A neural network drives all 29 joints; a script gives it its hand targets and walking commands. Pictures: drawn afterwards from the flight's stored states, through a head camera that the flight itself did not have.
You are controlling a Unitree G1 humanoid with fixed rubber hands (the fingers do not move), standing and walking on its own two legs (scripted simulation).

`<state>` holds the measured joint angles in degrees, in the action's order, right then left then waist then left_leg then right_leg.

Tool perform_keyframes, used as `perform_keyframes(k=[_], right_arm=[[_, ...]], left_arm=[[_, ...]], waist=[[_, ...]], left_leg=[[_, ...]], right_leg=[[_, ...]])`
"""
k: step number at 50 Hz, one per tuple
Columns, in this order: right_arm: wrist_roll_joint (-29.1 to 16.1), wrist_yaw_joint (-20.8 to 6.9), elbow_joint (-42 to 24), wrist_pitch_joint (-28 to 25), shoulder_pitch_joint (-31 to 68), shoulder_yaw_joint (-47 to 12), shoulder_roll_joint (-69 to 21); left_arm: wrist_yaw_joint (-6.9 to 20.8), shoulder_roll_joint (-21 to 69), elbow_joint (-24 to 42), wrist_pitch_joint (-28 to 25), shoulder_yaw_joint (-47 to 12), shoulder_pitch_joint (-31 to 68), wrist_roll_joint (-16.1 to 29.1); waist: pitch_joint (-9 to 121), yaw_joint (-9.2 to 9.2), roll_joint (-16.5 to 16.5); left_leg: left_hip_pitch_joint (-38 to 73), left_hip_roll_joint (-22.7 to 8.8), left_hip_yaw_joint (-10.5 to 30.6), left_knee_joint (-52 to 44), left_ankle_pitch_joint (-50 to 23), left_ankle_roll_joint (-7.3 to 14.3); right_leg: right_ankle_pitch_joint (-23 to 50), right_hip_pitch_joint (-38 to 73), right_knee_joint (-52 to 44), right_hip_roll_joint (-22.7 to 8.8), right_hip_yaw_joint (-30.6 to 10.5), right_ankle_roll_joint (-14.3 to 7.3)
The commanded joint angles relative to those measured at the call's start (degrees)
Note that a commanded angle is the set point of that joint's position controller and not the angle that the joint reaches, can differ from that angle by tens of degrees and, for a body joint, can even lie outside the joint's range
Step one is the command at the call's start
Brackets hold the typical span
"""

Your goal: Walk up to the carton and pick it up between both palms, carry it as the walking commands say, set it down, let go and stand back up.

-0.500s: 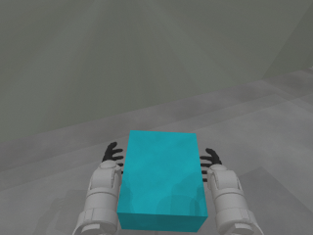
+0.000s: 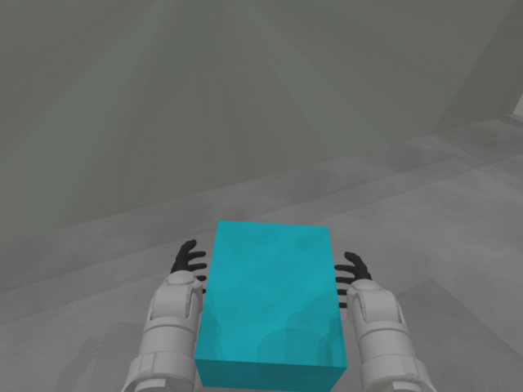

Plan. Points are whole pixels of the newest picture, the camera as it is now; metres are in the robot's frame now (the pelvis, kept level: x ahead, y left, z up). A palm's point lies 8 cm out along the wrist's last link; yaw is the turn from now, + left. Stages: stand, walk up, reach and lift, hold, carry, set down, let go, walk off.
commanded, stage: reach and lift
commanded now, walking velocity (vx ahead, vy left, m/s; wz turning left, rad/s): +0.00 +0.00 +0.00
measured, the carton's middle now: (269, 301) +0.33 +0.00 -0.03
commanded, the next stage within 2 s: hold in 0.56 s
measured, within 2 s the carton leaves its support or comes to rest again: neither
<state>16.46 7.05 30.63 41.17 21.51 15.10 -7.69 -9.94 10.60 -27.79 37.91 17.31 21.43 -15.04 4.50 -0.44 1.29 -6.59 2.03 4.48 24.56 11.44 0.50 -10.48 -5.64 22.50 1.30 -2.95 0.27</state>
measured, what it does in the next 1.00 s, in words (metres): stands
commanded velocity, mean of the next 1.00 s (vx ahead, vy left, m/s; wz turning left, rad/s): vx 0.00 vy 0.00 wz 0.00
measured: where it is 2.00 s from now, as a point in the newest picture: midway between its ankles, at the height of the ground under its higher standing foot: outside the picture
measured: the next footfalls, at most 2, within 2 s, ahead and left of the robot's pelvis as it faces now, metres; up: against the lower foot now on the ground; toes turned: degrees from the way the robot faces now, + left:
none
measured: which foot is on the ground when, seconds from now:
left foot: down 0.00-1.00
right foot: down 0.00-1.00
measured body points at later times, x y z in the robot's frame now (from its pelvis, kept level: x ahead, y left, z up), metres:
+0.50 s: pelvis +0.01 -0.01 +0.00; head -0.07 -0.01 +0.44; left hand +0.30 +0.14 +0.05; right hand +0.29 -0.16 +0.03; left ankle +0.03 +0.11 -0.74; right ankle +0.03 -0.13 -0.74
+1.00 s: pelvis +0.00 -0.01 +0.00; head -0.09 -0.02 +0.44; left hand +0.30 +0.14 +0.05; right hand +0.29 -0.16 +0.03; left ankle +0.03 +0.11 -0.74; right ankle +0.03 -0.13 -0.74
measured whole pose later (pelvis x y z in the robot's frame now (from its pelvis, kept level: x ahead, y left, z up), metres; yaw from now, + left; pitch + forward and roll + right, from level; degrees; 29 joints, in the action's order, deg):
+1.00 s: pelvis +0.00 -0.01 +0.00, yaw +0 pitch -7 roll +0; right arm 17.1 6.8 24.9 43.1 17.1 14.2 -9.2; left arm -7.0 10.0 -25.7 39.7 16.0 19.6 -15.4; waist 5.1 0.4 1.2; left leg -6.2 1.9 4.4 23.8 10.8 0.1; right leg -10.8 -6.2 23.7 1.5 -3.1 -0.3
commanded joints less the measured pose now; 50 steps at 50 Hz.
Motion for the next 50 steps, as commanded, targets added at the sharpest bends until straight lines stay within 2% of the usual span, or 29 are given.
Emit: perform_keyframes(k=[1, 2, 3, 5, 6, 10, 11, 13, 14, 15, 17, 18, 22, 27, 28, 29, 30, 31, 34, 35, 36, 38, 39, 40, 41, 43, 44, 45, 50], right_arm=[[-16.43, -24.09, -6.62, -4.50, 41.45, -24.38, -57.13], [-16.88, -24.90, -7.26, -4.63, 40.65, -24.43, -56.30], [-18.31, -24.59, -11.49, -5.55, 46.34, -27.21, -56.36], [-18.73, -24.60, -11.34, -5.13, 42.76, -27.81, -57.55], [-18.58, -24.50, -9.72, -4.82, 42.50, -27.27, -57.44], [-18.89, -24.12, -12.90, -5.27, 42.50, -28.87, -57.28], [-21.19, -23.88, -16.47, -5.35, 44.36, -32.01, -58.64], [-19.89, -23.46, -14.24, -4.17, 38.02, -30.75, -58.74], [-18.88, -23.27, -14.39, -3.62, 37.34, -29.40, -57.10], [-19.22, -22.91, -12.68, -3.01, 34.03, -29.64, -58.69], [-17.97, -23.83, -10.75, -3.13, 34.48, -27.48, -57.70], [-17.51, -23.78, -13.76, -3.83, 37.63, -27.42, -55.61], [-18.89, -23.43, -14.67, -3.22, 33.79, -30.36, -57.80], [-18.65, -23.04, -17.03, -3.21, 36.93, -30.18, -58.13], [-18.53, -23.07, -16.33, -3.21, 36.19, -30.43, -58.06], [-19.43, -22.87, -19.22, -3.64, 38.09, -32.14, -58.79], [-20.54, -22.57, -19.02, -3.46, 37.09, -33.03, -57.61], [-19.80, -22.48, -17.01, -2.82, 37.37, -32.52, -58.66], [-18.42, -23.05, -14.57, -3.42, 35.84, -29.83, -58.95], [-19.04, -23.22, -15.70, -3.89, 42.21, -31.25, -57.99], [-18.27, -23.46, -14.99, -4.01, 43.40, -30.02, -57.34], [-18.99, -23.86, -13.27, -4.37, 39.53, -30.34, -60.14], [-18.28, -23.79, -10.91, -4.40, 37.33, -29.33, -60.05], [-18.34, -23.79, -13.00, -3.91, 41.05, -29.50, -59.09], [-18.18, -23.88, -11.41, -3.67, 40.06, -29.15, -59.62], [-19.01, -23.52, -13.68, -4.07, 37.00, -30.98, -60.57], [-18.45, -23.46, -12.70, -3.76, 33.81, -30.34, -60.24], [-17.82, -23.72, -15.96, -3.80, 37.59, -30.23, -58.54], [-16.39, -24.37, -11.61, -3.21, 38.48, -27.76, -58.23]], left_arm=[[25.58, 59.04, -4.77, -0.06, -25.79, 32.09, 13.30], [25.69, 56.87, -3.35, -0.71, -25.14, 33.89, 12.56], [25.63, 59.27, -0.42, -1.20, -28.06, 35.66, 14.62], [25.86, 58.31, 0.08, -1.02, -28.69, 33.18, 14.93], [26.03, 58.81, -2.83, -0.24, -27.85, 32.21, 14.10], [26.42, 59.94, 0.92, -0.62, -29.80, 30.81, 15.25], [26.31, 59.62, 2.56, -0.54, -30.03, 32.00, 15.22], [26.31, 57.56, 0.37, 0.05, -28.71, 24.87, 14.48], [26.64, 60.78, 0.61, 0.71, -30.16, 26.33, 15.05], [26.54, 59.92, 1.62, 0.81, -30.49, 26.25, 16.46], [26.25, 56.71, 1.52, 0.68, -28.03, 26.90, 13.22], [26.27, 58.02, 1.28, 0.20, -28.11, 26.98, 13.65], [26.12, 59.29, 7.82, 0.71, -34.13, 28.73, 16.52], [26.01, 56.06, 2.02, 0.86, -28.31, 24.28, 13.95], [26.26, 58.40, 4.38, 0.55, -30.95, 28.34, 15.65], [26.45, 57.99, 6.08, 0.40, -31.45, 28.01, 15.53], [26.25, 59.96, 3.48, 1.08, -31.56, 23.83, 15.38], [26.26, 56.04, 2.91, 0.79, -28.96, 23.94, 14.53], [27.11, 59.02, 8.75, -0.12, -34.15, 33.00, 17.78], [27.47, 58.76, 3.38, 0.41, -31.39, 30.75, 16.85], [27.80, 59.38, 0.24, 0.48, -30.21, 32.45, 15.69], [27.49, 59.47, 3.74, -0.78, -31.36, 30.54, 16.88], [27.61, 60.31, 2.32, 0.01, -31.33, 31.58, 15.47], [27.83, 59.60, 0.80, 0.34, -29.36, 29.62, 15.28], [27.93, 57.69, 0.35, 0.25, -28.08, 29.69, 13.88], [27.75, 58.49, 4.05, 0.09, -30.94, 28.86, 15.22], [27.35, 60.16, 6.09, 0.50, -32.37, 30.78, 16.38], [27.85, 59.81, 4.45, 0.85, -31.10, 30.07, 15.85], [28.09, 57.31, -0.21, 0.72, -26.81, 29.44, 14.06]], waist=[[9.93, -1.02, -0.82], [10.94, 0.99, -1.01], [13.90, -1.01, -0.39], [15.09, 1.23, -1.34], [14.25, 1.85, 1.52], [17.29, -0.29, -3.20], [18.88, 2.30, -0.45], [18.10, 1.70, -2.36], [15.49, -0.53, 1.84], [14.54, -0.62, -2.09], [12.41, 1.48, 1.12], [13.16, -0.08, -0.04], [17.50, -0.07, 1.02], [9.86, 2.31, -4.56], [10.10, 0.90, 0.00], [15.48, 1.04, -1.91], [12.87, 1.58, 1.12], [13.44, 2.67, -3.62], [12.84, -0.17, -0.96], [13.70, 1.62, -0.41], [12.46, 0.06, -0.61], [14.35, 1.32, -3.60], [16.86, 1.98, 2.04], [14.91, 0.65, -2.05], [15.79, 2.47, -2.20], [17.46, 2.23, -2.20], [15.71, 0.88, 1.31], [16.77, -0.97, -1.39], [10.41, 1.05, -2.42]], left_leg=[[0.37, 0.67, 0.93, -5.38, -4.22, -1.21], [0.37, 1.29, 0.57, -6.23, -3.75, -0.96], [0.59, 0.80, 1.44, -5.38, -4.18, -1.00], [3.11, 0.99, 0.77, -4.08, -8.83, -1.32], [0.65, 1.66, -0.07, -4.44, -6.72, -1.45], [4.19, 1.21, 1.10, -3.77, -10.60, -1.02], [2.35, 1.69, 0.58, -4.32, -13.42, -0.97], [4.05, 2.13, 0.41, -4.15, -15.98, -0.74], [4.68, 1.90, 0.51, -4.50, -14.40, -1.66], [4.66, 1.49, 1.22, -4.52, -15.11, -0.94], [3.71, 1.17, 0.87, -5.54, -10.81, -0.95], [2.74, 0.52, 1.83, -5.50, -7.70, -0.51], [3.49, 2.02, 0.66, -4.29, -15.23, -1.52], [0.51, 1.11, 1.60, -5.21, -6.29, 0.74], [1.08, 2.07, 0.78, -4.84, -6.13, 0.05], [3.84, 2.21, 0.38, -3.80, -10.60, -0.09], [2.13, 1.84, 0.52, -4.34, -11.56, -0.26], [3.17, 1.60, 0.63, -4.01, -9.12, 0.26], [2.32, 1.93, 0.38, -4.21, -4.92, -0.36], [-0.09, 2.50, -0.71, -3.76, -3.47, -0.35], [-0.58, 2.14, -0.67, -4.90, -1.08, -0.19], [1.61, 1.41, -0.14, -3.88, -6.11, -0.04], [-0.56, 1.90, -0.45, -4.11, -7.27, -0.46], [1.77, 2.36, -1.44, -3.61, -7.60, -0.72], [2.02, 1.73, -1.23, -3.91, -5.93, -0.08], [3.76, 2.05, -0.78, -3.47, -10.77, 0.07], [2.87, 1.79, -0.24, -4.05, -10.64, -0.56], [4.84, 2.48, -0.67, -3.91, -8.62, -0.62], [2.03, 2.13, -0.63, -4.96, -0.29, 0.32]], right_leg=[[1.74, 3.39, -3.22, 2.19, -0.76, -1.69], [2.81, 3.57, -3.71, 2.51, -0.35, -1.27], [2.92, 4.18, -2.24, 2.95, -0.78, -1.60], [5.72, 3.65, -2.35, 3.26, 0.11, -1.37], [4.84, 4.71, -2.59, 2.37, -0.76, -1.34], [6.09, 3.05, -2.94, 2.89, -0.60, -0.85], [10.54, 5.84, -2.06, 2.79, -0.21, -0.30], [14.49, 7.28, -2.93, 2.64, -0.46, 0.17], [11.26, 4.46, -3.13, 2.36, -0.95, -0.69], [12.36, 5.19, -3.83, 2.72, -0.59, -0.30], [7.03, 3.77, -3.99, 2.61, -1.23, -1.02], [4.17, 3.93, -3.42, 2.59, -0.91, -1.18], [11.73, 6.84, -2.80, 2.53, -1.20, -0.72], [3.40, 4.11, -3.90, 2.54, -1.12, -0.56], [2.98, 3.47, -3.69, 2.40, -1.76, -1.29], [7.23, 3.89, -3.67, 2.25, -1.66, -0.70], [8.18, 4.62, -3.05, 2.27, -1.40, -0.83], [5.54, 3.40, -3.58, 2.66, -1.25, -0.48], [0.41, 1.64, -3.88, 3.18, -1.30, -1.24], [-1.37, 1.91, -3.18, 2.45, -0.91, -1.24], [-2.64, 0.58, -3.55, 2.88, -0.48, -0.81], [0.48, 1.81, -2.96, 2.48, -1.25, -0.77], [4.45, 4.43, -2.45, 1.64, -1.97, -1.38], [2.81, 2.07, -2.81, 1.70, -0.98, -0.74], [1.72, 1.17, -3.32, 1.63, -1.45, -0.80], [7.16, 3.42, -2.91, 1.69, -2.12, -0.57], [6.32, 3.27, -2.50, 1.87, -1.81, -1.06], [4.32, 1.29, -3.35, 2.15, -1.12, -0.96], [-5.08, -1.02, -4.77, 1.87, -1.20, -1.29]])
